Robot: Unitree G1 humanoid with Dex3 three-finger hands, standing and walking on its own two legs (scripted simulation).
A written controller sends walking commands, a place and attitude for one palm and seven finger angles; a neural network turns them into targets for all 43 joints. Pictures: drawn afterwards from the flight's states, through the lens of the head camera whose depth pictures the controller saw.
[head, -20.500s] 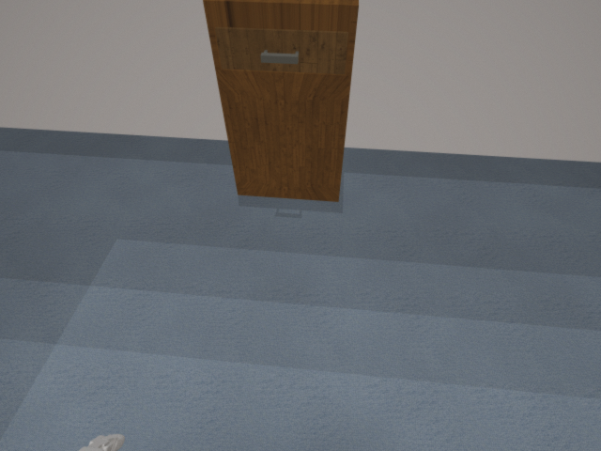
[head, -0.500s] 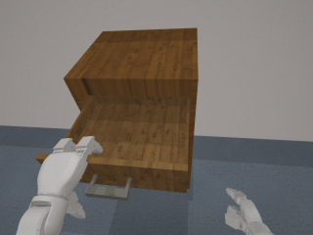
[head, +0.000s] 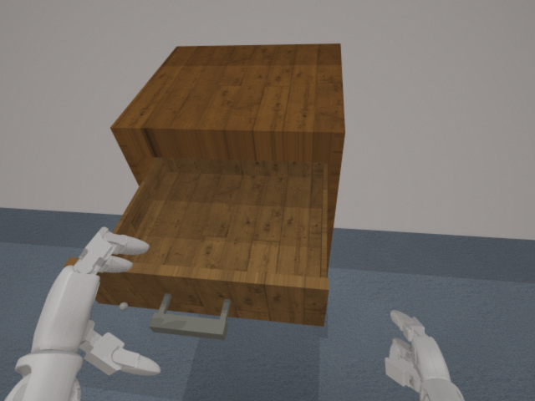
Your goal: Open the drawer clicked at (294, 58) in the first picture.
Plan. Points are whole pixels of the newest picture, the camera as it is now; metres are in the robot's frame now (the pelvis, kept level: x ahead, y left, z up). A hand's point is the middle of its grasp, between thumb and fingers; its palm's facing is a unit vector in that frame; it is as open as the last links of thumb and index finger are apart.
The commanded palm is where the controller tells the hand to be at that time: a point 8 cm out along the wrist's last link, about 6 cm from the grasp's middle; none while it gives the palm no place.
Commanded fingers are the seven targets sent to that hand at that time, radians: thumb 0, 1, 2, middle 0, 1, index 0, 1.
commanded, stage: draw the hand back to the body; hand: left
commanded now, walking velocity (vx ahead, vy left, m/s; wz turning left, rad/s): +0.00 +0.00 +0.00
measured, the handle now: (192, 314) +0.26 +0.18 -0.05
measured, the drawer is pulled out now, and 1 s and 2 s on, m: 0.30 0.30 0.30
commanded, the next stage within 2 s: step back with the hand held close in 0.90 s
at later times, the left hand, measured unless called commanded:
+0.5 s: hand (101, 280) +0.20 +0.22 +0.16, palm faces +0.35 -0.84 -0.41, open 10.4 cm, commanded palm +0.15 +0.27 +0.18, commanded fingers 0.00 0.58 0.76 -0.22 -0.50 -0.22 -0.50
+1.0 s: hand (95, 288) +0.19 +0.22 +0.16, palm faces +0.40 -0.82 -0.40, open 7.5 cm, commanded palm +0.14 +0.26 +0.18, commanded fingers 0.00 0.90 0.90 -0.20 -0.30 -0.20 -0.30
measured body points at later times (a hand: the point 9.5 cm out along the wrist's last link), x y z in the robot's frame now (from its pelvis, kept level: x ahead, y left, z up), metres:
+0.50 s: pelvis +0.02 -0.01 +0.01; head +0.02 -0.03 +0.46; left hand +0.18 +0.26 +0.18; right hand +0.22 -0.23 -0.08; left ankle +0.01 +0.11 -0.73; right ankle -0.03 -0.11 -0.73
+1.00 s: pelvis +0.02 -0.02 +0.01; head +0.01 -0.05 +0.46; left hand +0.17 +0.26 +0.18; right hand +0.23 -0.23 -0.08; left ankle +0.01 +0.11 -0.73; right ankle -0.03 -0.11 -0.73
